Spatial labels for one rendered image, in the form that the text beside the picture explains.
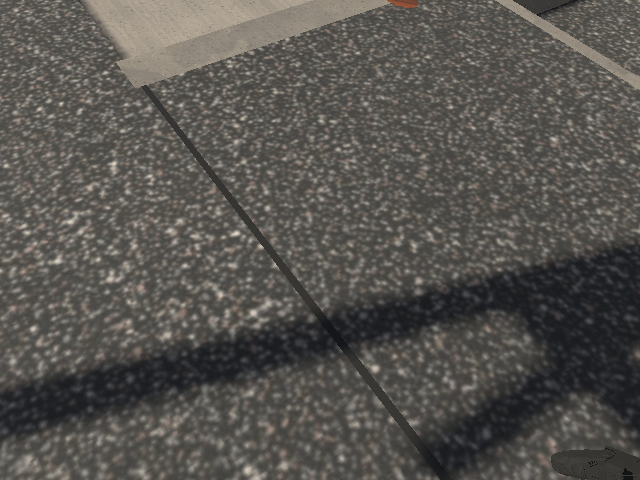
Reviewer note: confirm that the robot right hand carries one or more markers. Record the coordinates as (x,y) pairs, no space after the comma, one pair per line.
(607,464)

